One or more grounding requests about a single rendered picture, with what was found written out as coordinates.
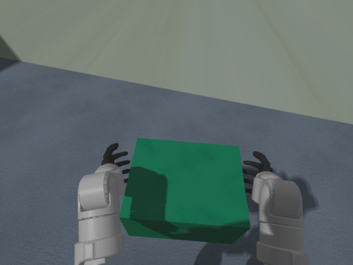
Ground right robot forearm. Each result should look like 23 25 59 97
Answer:
252 171 310 265

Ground robot left hand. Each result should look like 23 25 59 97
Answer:
101 143 130 183

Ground left robot forearm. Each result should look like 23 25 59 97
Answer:
74 163 125 265

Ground carton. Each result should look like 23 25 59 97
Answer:
120 138 250 244

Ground robot right hand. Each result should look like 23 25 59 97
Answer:
243 151 273 194

